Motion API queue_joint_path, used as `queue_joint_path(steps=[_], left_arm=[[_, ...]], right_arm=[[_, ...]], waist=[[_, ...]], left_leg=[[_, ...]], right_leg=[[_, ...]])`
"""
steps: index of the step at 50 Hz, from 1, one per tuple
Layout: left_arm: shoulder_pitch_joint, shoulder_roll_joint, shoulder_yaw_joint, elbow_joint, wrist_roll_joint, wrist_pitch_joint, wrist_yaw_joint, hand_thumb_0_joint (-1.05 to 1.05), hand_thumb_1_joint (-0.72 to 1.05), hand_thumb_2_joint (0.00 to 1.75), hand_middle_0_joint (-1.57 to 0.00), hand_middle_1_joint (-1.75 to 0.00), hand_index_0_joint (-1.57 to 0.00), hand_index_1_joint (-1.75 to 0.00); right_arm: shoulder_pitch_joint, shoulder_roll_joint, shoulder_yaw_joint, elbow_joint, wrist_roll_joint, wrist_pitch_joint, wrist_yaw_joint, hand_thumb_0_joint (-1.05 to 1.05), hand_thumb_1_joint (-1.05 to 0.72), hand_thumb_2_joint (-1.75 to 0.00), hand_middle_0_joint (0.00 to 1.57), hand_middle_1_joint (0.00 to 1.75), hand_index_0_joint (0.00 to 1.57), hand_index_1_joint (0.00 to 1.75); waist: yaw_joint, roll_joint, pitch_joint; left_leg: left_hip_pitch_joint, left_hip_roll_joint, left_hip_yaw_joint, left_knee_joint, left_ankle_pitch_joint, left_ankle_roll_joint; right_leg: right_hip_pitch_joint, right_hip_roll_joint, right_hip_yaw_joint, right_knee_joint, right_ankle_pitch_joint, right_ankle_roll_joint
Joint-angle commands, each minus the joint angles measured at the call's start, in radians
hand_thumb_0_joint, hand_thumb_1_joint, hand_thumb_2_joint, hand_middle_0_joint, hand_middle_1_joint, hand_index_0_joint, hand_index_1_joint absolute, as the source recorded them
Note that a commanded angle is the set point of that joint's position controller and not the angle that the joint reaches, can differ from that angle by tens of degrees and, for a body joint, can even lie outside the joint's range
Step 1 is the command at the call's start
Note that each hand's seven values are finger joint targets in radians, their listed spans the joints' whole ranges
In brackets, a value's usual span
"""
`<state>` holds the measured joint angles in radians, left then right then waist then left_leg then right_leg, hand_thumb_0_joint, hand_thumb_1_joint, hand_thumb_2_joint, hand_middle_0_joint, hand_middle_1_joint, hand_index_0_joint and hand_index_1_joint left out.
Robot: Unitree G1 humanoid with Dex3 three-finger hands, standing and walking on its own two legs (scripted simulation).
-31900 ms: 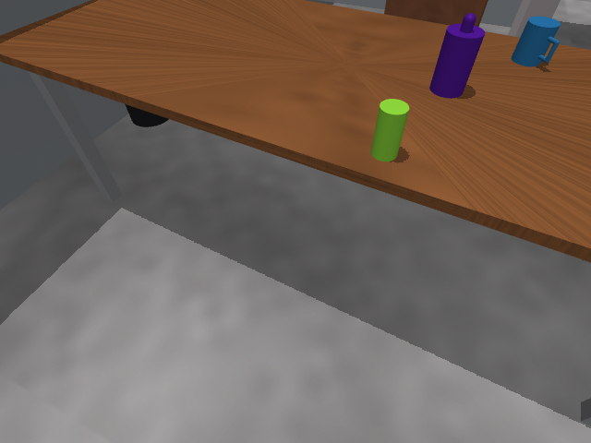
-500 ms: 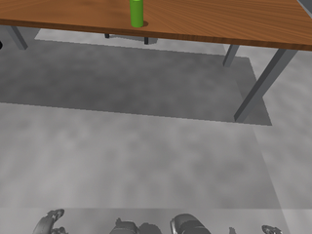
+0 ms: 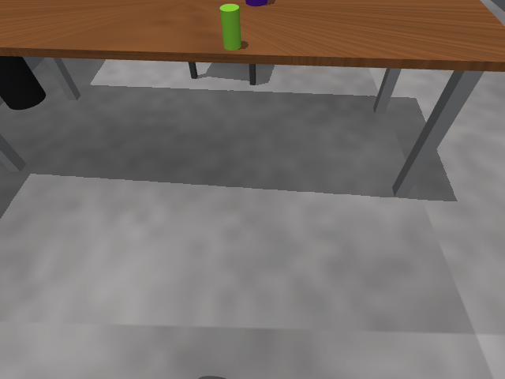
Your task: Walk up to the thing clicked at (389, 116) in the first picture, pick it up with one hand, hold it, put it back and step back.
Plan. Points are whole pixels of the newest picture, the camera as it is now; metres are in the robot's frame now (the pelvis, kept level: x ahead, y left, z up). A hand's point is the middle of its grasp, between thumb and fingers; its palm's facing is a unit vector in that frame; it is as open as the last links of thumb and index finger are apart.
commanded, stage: step back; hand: left
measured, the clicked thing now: (230, 27) +1.05 +0.16 +0.05
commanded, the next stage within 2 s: stand in 0.64 s
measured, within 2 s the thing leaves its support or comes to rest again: neither
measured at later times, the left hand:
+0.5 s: hand out of the picture +0.12 +0.25 -0.13, palm faces +0.06 -0.93 -0.37, open 7.4 cm
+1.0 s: hand (124, 367) +0.14 +0.26 -0.13, palm faces +0.02 -0.95 -0.32, open 7.4 cm
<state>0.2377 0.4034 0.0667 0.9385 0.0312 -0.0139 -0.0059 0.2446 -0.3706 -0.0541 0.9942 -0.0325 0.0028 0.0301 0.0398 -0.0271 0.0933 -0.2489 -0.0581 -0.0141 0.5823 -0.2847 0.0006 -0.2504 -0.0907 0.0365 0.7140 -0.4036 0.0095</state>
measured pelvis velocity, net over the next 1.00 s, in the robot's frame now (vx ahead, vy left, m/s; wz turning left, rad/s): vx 0.06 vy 0.01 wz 0.04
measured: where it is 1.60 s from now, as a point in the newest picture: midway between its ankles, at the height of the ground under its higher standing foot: outside the picture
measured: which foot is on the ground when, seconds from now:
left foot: down 0.00-0.28, up 0.30-0.52, down 0.54-1.00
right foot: down 0.00-0.00, up 0.02-0.24, down 0.26-1.00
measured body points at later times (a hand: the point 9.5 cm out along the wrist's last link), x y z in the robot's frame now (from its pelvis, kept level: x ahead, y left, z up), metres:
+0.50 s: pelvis +0.04 -0.01 +0.01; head +0.07 -0.03 +0.45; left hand +0.12 +0.29 -0.11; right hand +0.12 -0.32 -0.13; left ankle +0.03 +0.13 -0.71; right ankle +0.07 -0.13 -0.72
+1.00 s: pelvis +0.06 +0.01 +0.02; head +0.07 +0.01 +0.47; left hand +0.14 +0.31 -0.11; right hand +0.19 -0.28 -0.10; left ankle +0.04 +0.13 -0.72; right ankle +0.07 -0.13 -0.72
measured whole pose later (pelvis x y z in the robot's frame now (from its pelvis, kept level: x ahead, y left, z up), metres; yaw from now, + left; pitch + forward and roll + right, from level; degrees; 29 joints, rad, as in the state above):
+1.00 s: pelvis +0.06 +0.01 +0.02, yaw +2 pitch -2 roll +0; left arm 0.07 0.35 -0.01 1.12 0.00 -0.02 -0.01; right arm 0.04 -0.34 -0.01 1.09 0.00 -0.03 0.01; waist 0.01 -0.01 0.07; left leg -0.11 0.00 -0.02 0.37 -0.22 -0.01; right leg -0.13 -0.05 -0.03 0.37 -0.19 0.04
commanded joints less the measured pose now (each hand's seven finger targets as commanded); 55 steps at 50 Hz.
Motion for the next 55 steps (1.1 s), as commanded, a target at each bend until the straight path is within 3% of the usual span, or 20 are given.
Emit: queue_joint_path(steps=[1, 2, 5, 8, 11, 12, 13, 14, 15, 16, 19, 23, 26, 28, 29, 30, 34, 38, 43, 55], left_arm=[[-0.116, 0.218, 0.047, -0.104, -0.009, -0.014, 0.023, 0.0, 0.9, 0.9, -0.2, -0.3, -0.2, -0.3], [-0.107, 0.228, 0.045, -0.095, -0.013, -0.018, 0.019, 0.0, 0.9, 0.9, -0.2, -0.3, -0.2, -0.3], [-0.035, 0.188, 0.039, -0.063, -0.016, -0.023, -0.001, 0.0, 0.9, 0.9, -0.2, -0.3, -0.2, -0.3], [-0.054, 0.167, 0.041, -0.049, -0.014, -0.024, -0.003, 0.0, 0.9, 0.9, -0.2, -0.3, -0.2, -0.3], [0.007, 0.149, 0.042, -0.01, -0.015, -0.037, 0.011, 0.0, 0.9, 0.9, -0.2, -0.3, -0.2, -0.3], [0.029, 0.164, 0.049, 0.008, -0.011, -0.041, 0.02, 0.0, 0.9, 0.9, -0.2, -0.3, -0.2, -0.3], [0.039, 0.2, 0.059, 0.009, -0.002, -0.044, 0.028, 0.0, 0.9, 0.9, -0.2, -0.3, -0.2, -0.3], [0.027, 0.269, 0.07, -0.003, 0.01, -0.05, 0.033, 0.0, 0.9, 0.9, -0.2, -0.3, -0.2, -0.3], [-0.082, 0.297, 0.071, -0.032, 0.008, -0.047, 0.029, 0.0, 0.9, 0.9, -0.2, -0.3, -0.2, -0.3], [-0.152, 0.301, 0.068, -0.053, 0.01, -0.045, 0.025, 0.0, 0.9, 0.9, -0.2, -0.3, -0.2, -0.3], [-0.157, 0.227, 0.051, -0.045, -0.002, -0.05, 0.023, 0.0, 0.9, 0.9, -0.2, -0.3, -0.2, -0.3], [-0.153, 0.236, 0.052, -0.026, -0.001, -0.046, 0.022, 0.0, 0.9, 0.9, -0.2, -0.3, -0.2, -0.3], [-0.181, 0.206, 0.037, -0.026, -0.015, -0.031, 0.021, 0.0, 0.9, 0.9, -0.2, -0.3, -0.2, -0.3], [-0.16, 0.153, 0.02, -0.038, -0.031, -0.025, 0.023, 0.0, 0.9, 0.9, -0.2, -0.3, -0.2, -0.3], [-0.155, 0.143, 0.013, -0.019, -0.04, -0.018, 0.023, 0.0, 0.9, 0.9, -0.2, -0.3, -0.2, -0.3], [-0.159, 0.156, 0.019, 0.004, -0.039, -0.017, 0.026, 0.0, 0.9, 0.9, -0.2, -0.3, -0.2, -0.3], [-0.155, 0.159, -0.002, 0.056, -0.029, -0.027, 0.016, 0.0, 0.9, 0.9, -0.2, -0.3, -0.2, -0.3], [-0.175, 0.14, -0.018, 0.079, -0.037, -0.023, 0.016, 0.0, 0.9, 0.9, -0.2, -0.3, -0.2, -0.3], [-0.198, 0.154, -0.023, 0.108, -0.027, -0.017, 0.012, 0.0, 0.9, 0.9, -0.2, -0.3, -0.2, -0.3], [-0.204, 0.161, -0.03, 0.138, -0.021, -0.03, 0.014, 0.0, 0.9, 0.9, -0.2, -0.3, -0.2, -0.3]], right_arm=[[0.08, -0.377, -0.112, -0.082, 0.002, -0.049, -0.023, 0.0, -0.9, -0.9, 0.2, 0.3, 0.2, 0.3], [0.047, -0.342, -0.103, -0.091, 0.001, -0.042, -0.021, 0.0, -0.9, -0.9, 0.2, 0.3, 0.2, 0.3], [-0.025, -0.261, -0.074, -0.115, -0.001, -0.05, -0.025, 0.0, -0.9, -0.9, 0.2, 0.3, 0.2, 0.3], [-0.029, -0.254, -0.066, -0.115, -0.003, -0.043, -0.023, 0.0, -0.9, -0.9, 0.2, 0.3, 0.2, 0.3], [-0.101, -0.221, -0.044, -0.133, 0.011, -0.02, -0.023, 0.0, -0.9, -0.9, 0.2, 0.3, 0.2, 0.3], [-0.105, -0.177, -0.027, -0.135, 0.019, -0.014, -0.026, 0.0, -0.9, -0.9, 0.2, 0.3, 0.2, 0.3], [-0.087, -0.124, -0.011, -0.137, 0.027, -0.014, -0.032, 0.0, -0.9, -0.9, 0.2, 0.3, 0.2, 0.3], [-0.054, -0.095, -0.001, -0.141, 0.031, -0.013, -0.038, 0.0, -0.9, -0.9, 0.2, 0.3, 0.2, 0.3], [-0.025, -0.154, -0.019, -0.106, 0.019, 0.0, -0.047, 0.0, -0.9, -0.9, 0.2, 0.3, 0.2, 0.3], [0.005, -0.202, -0.038, -0.079, 0.015, 0.002, -0.048, 0.0, -0.9, -0.9, 0.2, 0.3, 0.2, 0.3], [0.008, -0.19, -0.027, -0.043, 0.021, -0.005, -0.041, 0.0, -0.9, -0.9, 0.2, 0.3, 0.2, 0.3], [-0.008, -0.178, -0.023, -0.033, 0.014, -0.011, -0.038, 0.0, -0.9, -0.9, 0.2, 0.3, 0.2, 0.3], [0.027, -0.168, -0.031, 0.001, 0.005, -0.027, -0.044, 0.0, -0.9, -0.9, 0.2, 0.3, 0.2, 0.3], [-0.008, -0.239, -0.05, -0.008, -0.004, -0.036, -0.052, 0.0, -0.9, -0.9, 0.2, 0.3, 0.2, 0.3], [-0.105, -0.262, -0.046, -0.031, 0.008, -0.036, -0.05, 0.0, -0.9, -0.9, 0.2, 0.3, 0.2, 0.3], [-0.14, -0.267, -0.04, -0.03, 0.015, -0.032, -0.046, 0.0, -0.9, -0.9, 0.2, 0.3, 0.2, 0.3], [-0.133, -0.198, -0.015, -0.006, 0.027, -0.044, -0.043, 0.0, -0.9, -0.9, 0.2, 0.3, 0.2, 0.3], [-0.163, -0.217, -0.011, 0.022, 0.024, -0.051, -0.043, 0.0, -0.9, -0.9, 0.2, 0.3, 0.2, 0.3], [-0.198, -0.195, -0.005, 0.033, 0.029, -0.044, -0.043, 0.0, -0.9, -0.9, 0.2, 0.3, 0.2, 0.3], [-0.239, -0.181, 0.0, 0.056, 0.027, -0.037, -0.031, 0.0, -0.9, -0.9, 0.2, 0.3, 0.2, 0.3]], waist=[[-0.087, 0.153, -0.071], [-0.065, 0.114, -0.024], [-0.03, 0.145, -0.004], [-0.049, 0.193, -0.013], [0.009, 0.188, -0.072], [0.031, 0.134, -0.091], [0.039, 0.03, -0.115], [0.025, -0.119, -0.11], [-0.001, -0.065, -0.098], [-0.023, -0.08, -0.044], [-0.025, -0.08, -0.03], [-0.017, -0.135, -0.079], [-0.056, -0.105, -0.142], [-0.033, 0.053, -0.191], [0.0, 0.083, -0.165], [-0.003, 0.103, -0.15], [-0.03, 0.056, -0.178], [-0.028, 0.108, -0.169], [-0.032, 0.077, -0.137], [-0.037, 0.03, -0.132]], left_leg=[[0.16, 0.424, -0.618, -0.321, -0.224, 0.299], [0.092, 0.399, -0.537, -0.317, -0.219, 0.294], [0.062, 0.263, -0.309, -0.286, -0.096, 0.192], [-0.036, 0.238, -0.269, -0.277, -0.047, 0.176], [-0.12, 0.193, -0.159, -0.12, 0.022, 0.128], [-0.175, 0.161, -0.14, -0.043, 0.021, 0.093], [-0.233, 0.098, -0.13, 0.069, -0.032, 0.056], [-0.285, -0.007, -0.127, 0.198, -0.178, 0.013], [-0.197, 0.037, -0.119, 0.287, -0.29, 0.01], [-0.133, 0.07, -0.103, 0.322, -0.3, 0.001], [-0.145, 0.065, -0.125, 0.273, -0.218, 0.011], [-0.083, 0.07, -0.036, 0.127, -0.187, 0.001], [0.063, 0.06, -0.002, -0.159, 0.1, 0.006], [0.139, 0.224, -0.204, -0.16, 0.434, 0.071], [0.078, 0.278, -0.255, -0.157, 0.371, 0.133], [-0.006, 0.289, -0.241, -0.134, 0.343, 0.156], [0.06, 0.18, -0.122, -0.15, 0.349, 0.032], [0.126, 0.199, -0.113, -0.182, 0.524, 0.033], [0.114, 0.197, -0.104, -0.264, 0.378, 0.023], [0.145, 0.186, -0.079, -0.309, 0.276, 0.013]], right_leg=[[-0.308, 0.05, 0.021, 0.269, -0.209, -0.045], [-0.283, 0.04, 0.026, 0.267, -0.202, -0.047], [-0.245, 0.034, -0.023, 0.148, -0.061, -0.039], [-0.104, 0.064, -0.063, 0.013, 0.002, -0.021], [0.124, 0.106, -0.107, -0.235, 0.165, -0.021], [0.216, 0.102, -0.079, -0.276, 0.206, -0.023], [0.266, 0.008, 0.072, -0.318, 0.165, -0.044], [0.222, -0.192, 0.375, -0.448, 0.048, -0.102], [0.051, -0.303, 0.446, -0.495, -0.175, -0.194], [-0.069, -0.32, 0.475, -0.482, -0.194, -0.248], [-0.012, -0.194, 0.25, -0.418, 0.057, -0.175], [0.023, -0.177, 0.153, -0.336, 0.299, -0.169], [0.047, -0.118, 0.044, -0.172, 0.527, -0.111], [-0.016, -0.016, -0.033, -0.028, 0.454, -0.034], [-0.024, 0.054, -0.073, -0.062, 0.213, -0.015], [0.069, 0.048, -0.055, -0.119, 0.126, -0.022], [0.155, -0.042, 0.022, -0.227, 0.468, -0.051], [0.171, -0.024, 0.002, -0.262, 0.49, -0.031], [0.19, -0.023, -0.005, -0.337, 0.408, -0.023], [0.185, -0.048, 0.009, -0.42, 0.387, -0.018]])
